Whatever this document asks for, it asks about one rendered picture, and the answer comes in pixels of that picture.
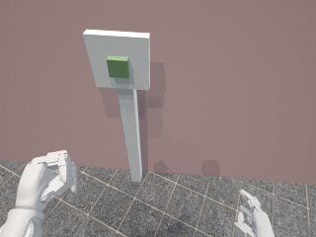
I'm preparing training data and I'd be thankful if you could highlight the left robot forearm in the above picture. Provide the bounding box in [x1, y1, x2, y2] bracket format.
[0, 207, 45, 237]

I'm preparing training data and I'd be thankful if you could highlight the button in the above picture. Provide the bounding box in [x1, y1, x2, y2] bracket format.
[106, 55, 130, 79]

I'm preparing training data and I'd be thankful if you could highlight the left robot hand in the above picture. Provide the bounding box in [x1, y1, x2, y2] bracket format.
[15, 150, 77, 211]

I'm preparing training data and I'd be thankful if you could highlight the right robot hand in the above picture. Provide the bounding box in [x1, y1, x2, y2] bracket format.
[234, 189, 275, 237]

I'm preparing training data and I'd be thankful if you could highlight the panel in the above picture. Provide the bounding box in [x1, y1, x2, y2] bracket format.
[83, 30, 150, 183]

